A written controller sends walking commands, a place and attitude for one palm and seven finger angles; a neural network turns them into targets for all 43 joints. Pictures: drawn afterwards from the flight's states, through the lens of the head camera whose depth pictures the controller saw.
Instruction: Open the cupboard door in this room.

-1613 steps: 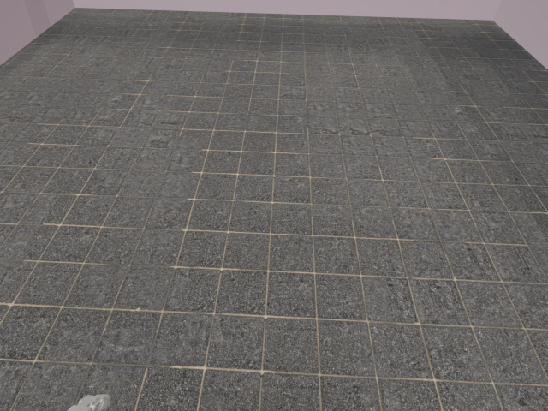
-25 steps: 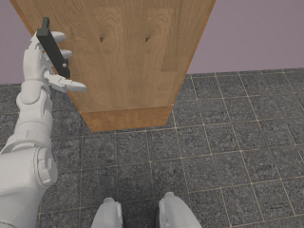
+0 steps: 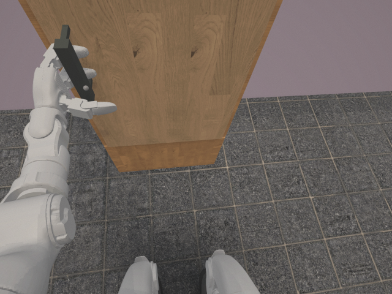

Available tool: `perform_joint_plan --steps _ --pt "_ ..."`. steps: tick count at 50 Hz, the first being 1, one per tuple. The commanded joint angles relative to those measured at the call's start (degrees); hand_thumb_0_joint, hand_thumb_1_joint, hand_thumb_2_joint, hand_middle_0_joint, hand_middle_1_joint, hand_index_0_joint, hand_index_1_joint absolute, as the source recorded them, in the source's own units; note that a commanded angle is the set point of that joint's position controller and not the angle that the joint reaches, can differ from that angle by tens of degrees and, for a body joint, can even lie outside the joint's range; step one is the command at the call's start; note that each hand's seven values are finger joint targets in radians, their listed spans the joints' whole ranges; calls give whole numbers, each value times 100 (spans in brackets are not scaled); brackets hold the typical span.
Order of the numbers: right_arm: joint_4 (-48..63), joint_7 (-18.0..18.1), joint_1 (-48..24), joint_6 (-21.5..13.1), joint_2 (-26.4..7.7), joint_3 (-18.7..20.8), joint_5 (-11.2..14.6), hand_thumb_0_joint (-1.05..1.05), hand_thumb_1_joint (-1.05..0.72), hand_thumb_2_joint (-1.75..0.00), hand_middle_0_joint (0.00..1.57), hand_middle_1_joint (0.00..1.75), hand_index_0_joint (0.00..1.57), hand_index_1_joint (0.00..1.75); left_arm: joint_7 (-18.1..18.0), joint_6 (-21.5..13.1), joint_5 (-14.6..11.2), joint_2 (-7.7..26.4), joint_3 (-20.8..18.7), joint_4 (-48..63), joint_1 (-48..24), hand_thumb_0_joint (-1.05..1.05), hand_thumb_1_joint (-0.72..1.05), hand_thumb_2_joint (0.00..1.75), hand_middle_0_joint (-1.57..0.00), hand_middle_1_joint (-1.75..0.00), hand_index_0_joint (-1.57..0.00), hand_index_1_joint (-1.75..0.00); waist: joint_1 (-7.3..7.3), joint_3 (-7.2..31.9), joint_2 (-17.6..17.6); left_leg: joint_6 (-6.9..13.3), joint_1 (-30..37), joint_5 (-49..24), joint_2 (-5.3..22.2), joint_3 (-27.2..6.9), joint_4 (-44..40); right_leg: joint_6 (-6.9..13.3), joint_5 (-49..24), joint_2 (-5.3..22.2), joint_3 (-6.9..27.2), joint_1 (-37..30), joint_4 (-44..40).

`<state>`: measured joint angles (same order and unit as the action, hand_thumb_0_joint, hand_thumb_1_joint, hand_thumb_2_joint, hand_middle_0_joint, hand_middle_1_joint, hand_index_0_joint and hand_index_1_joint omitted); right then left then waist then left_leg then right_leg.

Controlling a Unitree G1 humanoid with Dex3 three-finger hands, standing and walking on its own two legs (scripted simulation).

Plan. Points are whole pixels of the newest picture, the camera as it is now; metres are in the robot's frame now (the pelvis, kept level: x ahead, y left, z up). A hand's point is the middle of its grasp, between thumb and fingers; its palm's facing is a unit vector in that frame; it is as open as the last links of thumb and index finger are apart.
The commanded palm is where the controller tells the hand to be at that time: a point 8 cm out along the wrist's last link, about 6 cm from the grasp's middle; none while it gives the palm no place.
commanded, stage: close the thumb around the handle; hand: left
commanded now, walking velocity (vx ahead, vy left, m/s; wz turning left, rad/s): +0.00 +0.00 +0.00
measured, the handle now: (78, 67) +0.57 +0.20 +0.06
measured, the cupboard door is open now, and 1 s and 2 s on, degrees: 0 10 40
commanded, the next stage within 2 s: pull the door open along its arc in 0.48 s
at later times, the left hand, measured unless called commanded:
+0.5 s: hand (88, 86) +0.51 +0.17 +0.06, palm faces +0.05 -1.00 -0.02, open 5.8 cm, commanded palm +0.49 +0.21 +0.06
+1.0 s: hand (92, 117) +0.44 +0.16 +0.06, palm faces +0.03 -1.00 +0.01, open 6.0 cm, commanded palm +0.39 +0.20 +0.06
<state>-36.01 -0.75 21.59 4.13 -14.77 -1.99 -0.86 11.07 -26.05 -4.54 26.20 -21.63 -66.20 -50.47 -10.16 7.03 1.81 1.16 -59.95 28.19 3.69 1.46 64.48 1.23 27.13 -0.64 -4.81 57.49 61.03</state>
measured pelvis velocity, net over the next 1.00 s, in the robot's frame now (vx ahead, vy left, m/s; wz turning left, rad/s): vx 0.02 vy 0.00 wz -0.01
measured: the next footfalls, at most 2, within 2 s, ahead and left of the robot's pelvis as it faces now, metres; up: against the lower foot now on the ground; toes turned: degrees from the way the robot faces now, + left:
none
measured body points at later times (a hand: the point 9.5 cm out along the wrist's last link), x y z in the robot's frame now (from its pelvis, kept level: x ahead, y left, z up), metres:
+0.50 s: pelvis +0.00 +0.00 +0.00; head +0.14 +0.02 +0.43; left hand +0.50 +0.23 +0.06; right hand -0.01 -0.26 -0.12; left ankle +0.01 +0.10 -0.65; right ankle +0.01 -0.11 -0.65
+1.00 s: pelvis +0.02 +0.00 +0.02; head +0.12 +0.00 +0.46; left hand +0.44 +0.21 +0.06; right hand +0.06 -0.26 -0.10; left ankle +0.01 +0.10 -0.65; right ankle +0.01 -0.11 -0.65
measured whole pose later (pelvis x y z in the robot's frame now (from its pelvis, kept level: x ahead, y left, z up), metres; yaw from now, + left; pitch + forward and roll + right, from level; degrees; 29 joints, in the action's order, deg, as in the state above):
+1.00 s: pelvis +0.02 +0.00 +0.02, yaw +0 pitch +21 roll -2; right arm -33.4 -1.8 21.0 4.6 -14.2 -0.1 0.8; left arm 8.3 -24.8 -9.9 15.3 -15.6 -43.1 -27.2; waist -6.1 8.5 1.7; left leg 0.9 -51.2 27.8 3.4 3.0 58.6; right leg 1.2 27.0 -0.8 -3.2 49.9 56.4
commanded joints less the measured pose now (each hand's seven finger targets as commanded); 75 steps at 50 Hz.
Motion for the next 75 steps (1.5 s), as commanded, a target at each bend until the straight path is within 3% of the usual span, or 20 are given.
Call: perform_joint_plan --steps 1,6,14,17,20,26,29,30,35,37,42,48,49,50,52,58,63,67,72,75 --pt "218 46 979 -56 -1042 405 -35 0 -90 -90 20 30 20 30 -50 -360 -118 1239 -121 1103 -2524 0 17 59 -35 -127 -35 -127 -78 2720 517 34 2221 -2263 -221 -444 -588 -32 -1958 -240 282 -1040 -672" --pt "220 45 953 -72 -1043 383 -52 0 -90 -90 20 30 20 30 -125 -369 -38 1095 54 977 -2694 0 45 71 -37 -130 -37 -130 -150 2527 569 33 2172 -1973 -220 -487 -603 -27 -1603 -231 262 -756 -685" --pt "213 54 1014 -90 -1058 383 -82 0 -90 -90 20 30 20 30 -108 -411 -11 1252 -37 1111 -2868 0 90 90 -40 -135 -40 -135 -134 3006 779 13 2432 -2344 -196 -535 -513 -13 -1812 -231 246 -747 -568" --pt "243 37 1036 -76 -1052 399 -88 0 -90 -90 20 30 20 30 -123 -427 -32 1248 -88 1263 -2718 0 90 90 -40 -135 -40 -135 -52 3115 843 8 2564 -2553 -199 -524 -520 8 -1960 -248 237 -843 -552" --pt "216 15 1012 -54 -1017 405 -68 0 -90 -90 20 30 20 30 -127 -413 -29 980 146 1299 -2699 0 90 90 -40 -135 -40 -135 -97 2981 831 -9 2586 -2533 -192 -512 -553 -7 -1949 -253 223 -806 -608" --pt "171 13 1014 -46 -1026 420 -71 0 -90 -90 20 30 20 30 -207 -450 32 960 186 1226 -2656 0 90 90 -40 -135 -40 -135 -140 2825 642 16 2456 -2328 -205 -497 -587 -14 -1888 -254 252 -851 -672" --pt "138 6 1024 -52 -1021 436 -90 0 -90 -90 20 30 20 30 -204 -515 27 938 187 1339 -2694 0 90 90 -40 -135 -40 -135 -101 2939 878 -15 2720 -2523 -191 -522 -574 12 -1926 -248 225 -730 -647" --pt "112 26 1048 -39 -1079 429 -89 0 -90 -90 20 30 20 30 -215 -515 36 1407 -155 1268 -2664 0 90 90 -40 -135 -40 -135 -67 2928 661 12 2540 -2463 -188 -508 -563 -3 -1969 -250 262 -909 -654" --pt "320 4 911 -6 -980 414 -29 0 -90 -90 20 30 20 30 -39 -496 -113 1158 -99 1476 -1759 0 90 90 -40 -135 -40 -135 179 3032 675 21 2431 -2682 -248 -354 -652 -1 -2438 -252 297 -1481 -671" --pt "415 2 898 7 -969 430 -8 0 -90 -90 20 30 20 30 7 -471 -204 1075 -121 1607 -1313 0 90 90 -40 -135 -40 -135 255 3034 409 48 2299 -2714 -271 -315 -708 -2 -2617 -256 316 -1775 -688" --pt "673 -38 678 4 -896 502 95 0 -90 -90 20 30 20 30 33 -384 -422 552 138 2557 -23 0 90 90 -40 -135 -40 -135 476 3014 352 40 2470 -2964 -290 -194 -905 -4 -2978 -237 296 -2161 -785" --pt "819 -86 336 -125 -786 552 175 0 -90 -90 20 30 20 30 -128 -308 -592 -256 653 3594 1290 0 90 90 -40 -135 -40 -135 590 2501 129 26 2442 -2878 -294 -98 -1076 -29 -3050 -191 267 -2294 -887" --pt "825 -71 110 -200 -608 557 123 0 -90 -90 20 30 20 30 -1031 -271 -1022 -520 -127 3901 1341 0 90 90 -40 -135 -40 -135 1021 2389 225 -61 2288 -2814 -299 -37 -1139 -37 -2840 -184 172 -2278 -922" --pt "850 -124 70 -281 -587 533 56 0 -90 -90 20 30 20 30 -1492 -232 -818 -1035 449 4100 1632 0 90 90 -40 -135 -40 -135 851 2370 248 -87 2381 -2792 -300 -43 -1137 -62 -2748 -181 145 -2183 -889" --pt "830 -197 31 -343 -567 544 -54 0 -90 -90 20 30 20 30 -2267 -193 -486 -1335 643 4291 2117 0 90 90 -40 -135 -40 -135 860 2180 -141 -101 2306 -2830 -275 -87 -1129 -46 -2717 -177 81 -2164 -850" --pt "854 -343 -341 -377 -401 605 -302 0 -90 -90 20 30 20 30 -4081 -44 738 -2643 1951 5108 2412 0 90 90 -40 -135 -40 -135 773 2272 -199 -122 2468 -2710 -283 -131 -1080 -3 -2600 -99 72 -2120 -766" --pt "936 -281 -687 -406 -279 617 -351 0 -90 -90 20 30 20 30 -4378 55 1286 -3284 2949 5689 2865 0 90 90 -40 -135 -40 -135 737 2243 -299 -85 2629 -2379 -297 -141 -1129 41 -2501 -45 124 -2259 -893" --pt "1024 -185 -959 -507 -188 540 -339 0 -90 -90 20 30 20 30 -4344 112 1278 -3633 3427 5969 3297 0 90 90 -40 -135 -40 -135 699 1871 -515 -60 2537 -1919 -321 -176 -1212 44 -2158 -6 133 -2294 -1075" --pt "1165 -149 -1233 -706 -58 432 -327 0 -90 -90 20 30 20 30 -4334 199 1410 -3927 3885 6367 4319 0 90 90 -40 -135 -40 -135 806 1598 -386 -49 2445 -1647 -367 -192 -1241 78 -1894 41 141 -2302 -1137" --pt "1264 -152 -1383 -819 -10 375 -304 0 -90 -90 20 30 20 30 -4327 288 1297 -4049 4018 6677 4895 0 90 90 -40 -135 -40 -135 870 1516 -409 -53 2419 -1513 -408 -209 -1244 81 -1761 59 146 -2380 -1205"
